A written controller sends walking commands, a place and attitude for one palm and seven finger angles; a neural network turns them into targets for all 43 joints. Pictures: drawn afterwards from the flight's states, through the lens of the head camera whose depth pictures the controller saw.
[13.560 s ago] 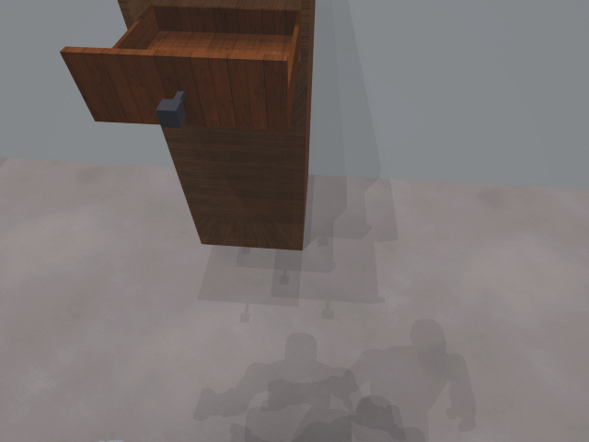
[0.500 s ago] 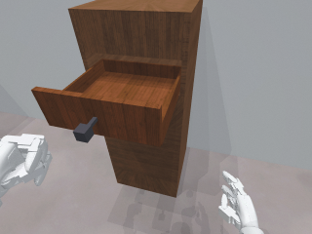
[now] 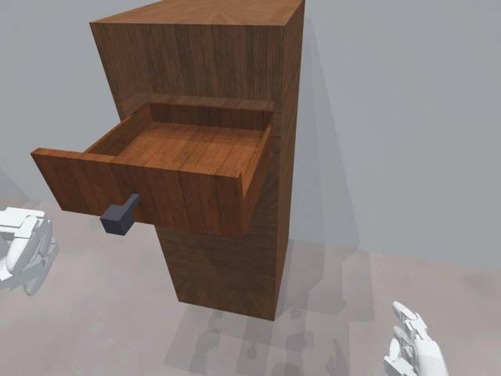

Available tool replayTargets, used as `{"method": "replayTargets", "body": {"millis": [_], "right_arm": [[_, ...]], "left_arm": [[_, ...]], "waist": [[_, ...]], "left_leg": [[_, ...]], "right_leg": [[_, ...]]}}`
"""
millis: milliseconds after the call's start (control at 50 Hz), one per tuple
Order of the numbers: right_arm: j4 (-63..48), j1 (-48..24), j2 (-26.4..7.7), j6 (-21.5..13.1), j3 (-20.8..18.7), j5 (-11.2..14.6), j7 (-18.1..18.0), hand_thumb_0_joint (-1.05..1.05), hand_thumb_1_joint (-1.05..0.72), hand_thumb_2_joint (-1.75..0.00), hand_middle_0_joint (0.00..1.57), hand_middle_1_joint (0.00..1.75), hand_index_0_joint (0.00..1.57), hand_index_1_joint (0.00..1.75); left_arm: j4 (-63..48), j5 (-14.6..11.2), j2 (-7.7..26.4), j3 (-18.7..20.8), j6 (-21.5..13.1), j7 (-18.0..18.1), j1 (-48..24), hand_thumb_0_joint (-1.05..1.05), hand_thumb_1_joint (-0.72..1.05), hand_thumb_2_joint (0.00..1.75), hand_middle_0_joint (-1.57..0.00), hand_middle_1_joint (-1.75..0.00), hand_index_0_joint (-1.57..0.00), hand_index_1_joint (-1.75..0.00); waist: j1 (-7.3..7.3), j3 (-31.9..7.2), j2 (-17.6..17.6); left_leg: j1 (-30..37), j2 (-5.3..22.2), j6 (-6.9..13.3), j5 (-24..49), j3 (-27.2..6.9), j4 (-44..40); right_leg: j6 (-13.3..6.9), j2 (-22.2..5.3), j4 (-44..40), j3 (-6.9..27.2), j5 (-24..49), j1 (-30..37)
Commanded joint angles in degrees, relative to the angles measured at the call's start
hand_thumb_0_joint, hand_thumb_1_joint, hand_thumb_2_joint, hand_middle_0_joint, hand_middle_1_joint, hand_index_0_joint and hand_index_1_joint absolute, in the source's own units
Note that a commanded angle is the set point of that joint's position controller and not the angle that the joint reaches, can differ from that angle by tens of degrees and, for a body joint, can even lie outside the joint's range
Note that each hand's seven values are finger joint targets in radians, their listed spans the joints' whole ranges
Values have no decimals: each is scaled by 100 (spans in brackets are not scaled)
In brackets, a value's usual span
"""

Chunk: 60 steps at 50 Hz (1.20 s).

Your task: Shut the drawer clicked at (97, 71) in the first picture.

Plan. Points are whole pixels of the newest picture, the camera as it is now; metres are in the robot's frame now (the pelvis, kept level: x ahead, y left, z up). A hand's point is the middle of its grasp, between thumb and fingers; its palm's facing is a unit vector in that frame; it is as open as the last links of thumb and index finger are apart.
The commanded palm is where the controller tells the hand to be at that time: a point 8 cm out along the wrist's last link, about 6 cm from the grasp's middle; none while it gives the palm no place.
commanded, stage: bring the fist close to the handle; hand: left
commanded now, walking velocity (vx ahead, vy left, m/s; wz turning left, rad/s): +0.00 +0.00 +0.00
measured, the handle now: (124, 211) +0.32 +0.27 +0.13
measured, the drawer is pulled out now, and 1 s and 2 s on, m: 0.29 0.29 0.28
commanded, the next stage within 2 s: push the drawer shut in 1.48 s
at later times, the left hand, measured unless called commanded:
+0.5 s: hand (60, 266) +0.17 +0.26 +0.18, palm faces +0.06 -0.99 -0.15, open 3.3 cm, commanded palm +0.13 +0.30 +0.19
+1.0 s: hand (98, 276) +0.20 +0.25 +0.13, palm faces +0.01 -0.99 -0.11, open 3.3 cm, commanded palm +0.17 +0.30 +0.14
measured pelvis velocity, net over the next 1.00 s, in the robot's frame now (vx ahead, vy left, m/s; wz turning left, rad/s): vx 0.00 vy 0.01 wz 0.01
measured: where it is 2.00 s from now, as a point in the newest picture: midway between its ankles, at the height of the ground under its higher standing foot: outside the picture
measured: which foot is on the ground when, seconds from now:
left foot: down 0.00-1.00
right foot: down 0.00-1.00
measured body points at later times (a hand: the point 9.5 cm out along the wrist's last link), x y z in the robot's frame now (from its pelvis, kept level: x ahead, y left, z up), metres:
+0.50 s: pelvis +0.00 +0.01 +0.00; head -0.05 -0.01 +0.45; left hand +0.16 +0.32 +0.19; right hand +0.21 -0.18 -0.05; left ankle +0.00 +0.14 -0.74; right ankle +0.00 -0.09 -0.74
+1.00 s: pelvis +0.00 +0.01 +0.00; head -0.03 -0.01 +0.45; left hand +0.19 +0.30 +0.14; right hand +0.19 -0.23 -0.06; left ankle +0.00 +0.14 -0.74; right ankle +0.00 -0.09 -0.74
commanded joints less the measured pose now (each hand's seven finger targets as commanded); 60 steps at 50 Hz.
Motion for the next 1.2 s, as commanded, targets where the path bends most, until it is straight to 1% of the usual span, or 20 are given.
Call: {"method": "replayTargets", "body": {"millis": [0, 20, 100, 140, 200, 280, 320, 420, 480, 540, 580, 680, 740, 820, 880, 940, 1020, 1080, 1100, 1180], "right_arm": [[-1144, -1202, -416, -421, -153, -6, 25, 0, -90, -90, 20, 30, 20, 30], [-1138, -1242, -423, -403, -143, -3, 51, 0, -90, -90, 20, 30, 20, 30], [-1203, -1167, -420, -417, -146, -9, 54, 0, -90, -90, 20, 30, 20, 30], [-1147, -1126, -435, -408, -160, -25, 71, 0, -90, -90, 20, 30, 20, 30], [-1186, -1172, -382, -454, -121, -64, 62, 0, -90, -90, 20, 30, 20, 30], [-1077, -1143, -312, -407, -79, -113, 58, 0, -90, -90, 20, 30, 20, 30], [-1027, -1150, -292, -366, -88, -133, 94, 0, -90, -90, 20, 30, 20, 30], [-993, -1095, -328, -269, -105, -117, 94, 0, -90, -90, 20, 30, 20, 30], [-1011, -1038, -377, -241, -152, -115, 83, 0, -90, -90, 20, 30, 20, 30], [-1064, -1058, -348, -297, -177, -171, 112, 0, -90, -90, 20, 30, 20, 30], [-1042, -1029, -343, -301, -209, -200, 111, 0, -90, -90, 20, 30, 20, 30], [-951, -964, -322, -294, -245, -213, 109, 0, -90, -90, 20, 30, 20, 30], [-940, -933, -346, -311, -270, -205, 105, 0, -90, -90, 20, 30, 20, 30], [-864, -844, -416, -323, -307, -219, 39, 0, -90, -90, 20, 30, 20, 30], [-859, -812, -426, -365, -347, -240, 14, 0, -90, -90, 20, 30, 20, 30], [-780, -799, -422, -384, -349, -280, 15, 0, -90, -90, 20, 30, 20, 30], [-683, -742, -438, -331, -362, -298, -3, 0, -90, -90, 20, 30, 20, 30], [-705, -772, -436, -271, -362, -273, -14, 0, -90, -90, 20, 30, 20, 30], [-718, -796, -446, -280, -372, -265, -13, 0, -90, -90, 20, 30, 20, 30], [-831, -834, -403, -305, -352, -277, 6, 0, -90, -90, 20, 30, 20, 30]], "left_arm": [[-587, -85, 1304, 834, -301, 156, -696, 0, 90, 90, -140, -160, -140, -160], [-522, -54, 1161, 680, -244, 155, -635, 0, 90, 90, -140, -160, -140, -160], [-837, -13, 783, 160, -151, 182, -867, 0, 90, 90, -140, -160, -140, -160], [-860, 25, 702, 58, -134, 205, -886, 0, 90, 90, -140, -160, -140, -160], [-1239, 67, 779, 45, -172, 219, -1142, 0, 90, 90, -140, -160, -140, -160], [-921, 103, 1023, 347, -239, 282, -1174, 0, 90, 90, -140, -160, -140, -160], [-842, 153, 886, 244, -275, 334, -1146, 0, 90, 90, -140, -160, -140, -160], [-305, 90, 362, -328, -228, 216, -1276, 0, 90, 90, -140, -160, -140, -160], [-245, 186, 476, -403, -276, 153, -1453, 0, 90, 90, -140, -160, -140, -160], [-503, 280, 437, -461, -474, 222, -1352, 0, 90, 90, -140, -160, -140, -160], [-470, 323, 676, -143, -650, 312, -1232, 0, 90, 90, -140, -160, -140, -160], [-50, 269, 528, -51, -936, 478, -961, 0, 90, 90, -140, -160, -140, -160], [81, 258, 167, -438, -984, 432, -891, 0, 90, 90, -140, -160, -140, -160], [444, 330, 231, -631, -1085, 329, -1325, 0, 90, 90, -140, -160, -140, -160], [469, 387, 411, -512, -1279, 273, -1489, 0, 90, 90, -140, -160, -140, -160], [588, 397, 477, -441, -1523, 287, -1645, 0, 90, 90, -140, -160, -140, -160], [1163, 371, 541, -325, -1704, 281, -1781, 0, 90, 90, -140, -160, -140, -160], [1505, 368, 375, -542, -1716, 167, -1963, 0, 90, 90, -140, -160, -140, -160], [1422, 374, 502, -466, -1733, 159, -2054, 0, 90, 90, -140, -160, -140, -160], [1139, 413, 413, -658, -1750, 102, -2174, 0, 90, 90, -140, -160, -140, -160]], "waist": [[119, 447, 113], [134, 628, 154], [41, 322, -90], [-6, 167, -193], [16, -157, 16], [25, -3, -57], [26, 165, 279], [-153, 321, 34], [-202, 100, -301], [-168, -140, -122], [-112, -345, -147], [-106, -97, 28], [-170, 23, 23], [-290, 232, -334], [-282, -115, -248], [-294, -189, -108], [-293, -142, -252], [-342, -17, -204], [-327, -129, -34], [-321, -439, -65]], "left_leg": [[23, -285, 267, 806, -188, -464], [-24, -277, 252, 833, -193, -472], [187, -302, 283, 762, -196, -586], [246, -310, 288, 813, -191, -574], [396, -340, 303, 945, -214, -623], [245, -331, 305, 878, -257, -664], [201, -332, 276, 957, -219, -631], [143, -317, 271, 794, -221, -578], [134, -329, 317, 746, -232, -558], [173, -352, 329, 947, -199, -485], [180, -350, 323, 1181, -176, -445], [-10, -327, 272, 1162, -127, -426], [-27, -334, 280, 1163, -89, -384], [-186, -335, 318, 856, -127, -325], [-115, -361, 347, 894, -118, -258], [-140, -361, 340, 975, -104, -190], [-321, -359, 321, 936, -99, -111], [-422, -365, 323, 754, -82, -97], [-398, -369, 321, 746, -77, -90], [-279, -363, 347, 917, -91, -98]], "right_leg": [[236, -174, -651, 421, 463, -727], [224, -148, -662, 433, 525, -758], [210, -75, -526, 236, 504, -744], [231, -64, -533, 219, 572, -687], [196, -55, -397, 108, 769, -562], [160, -24, -468, 77, 616, -602], [124, -35, -475, 97, 708, -607], [177, -66, -547, 144, 673, -684], [220, -81, -524, 142, 564, -662], [199, -121, -433, 164, 769, -566], [189, -130, -336, 109, 1015, -435], [171, -129, -300, 73, 1025, -531], [195, -134, -296, 106, 1133, -622], [242, -147, -370, 200, 721, -797], [246, -185, -297, 245, 733, -748], [230, -208, -240, 269, 811, -697], [233, -222, -196, 304, 788, -733], [252, -249, -185, 323, 594, -902], [244, -267, -182, 350, 551, -840], [230, -258, -75, 284, 809, -712]]}}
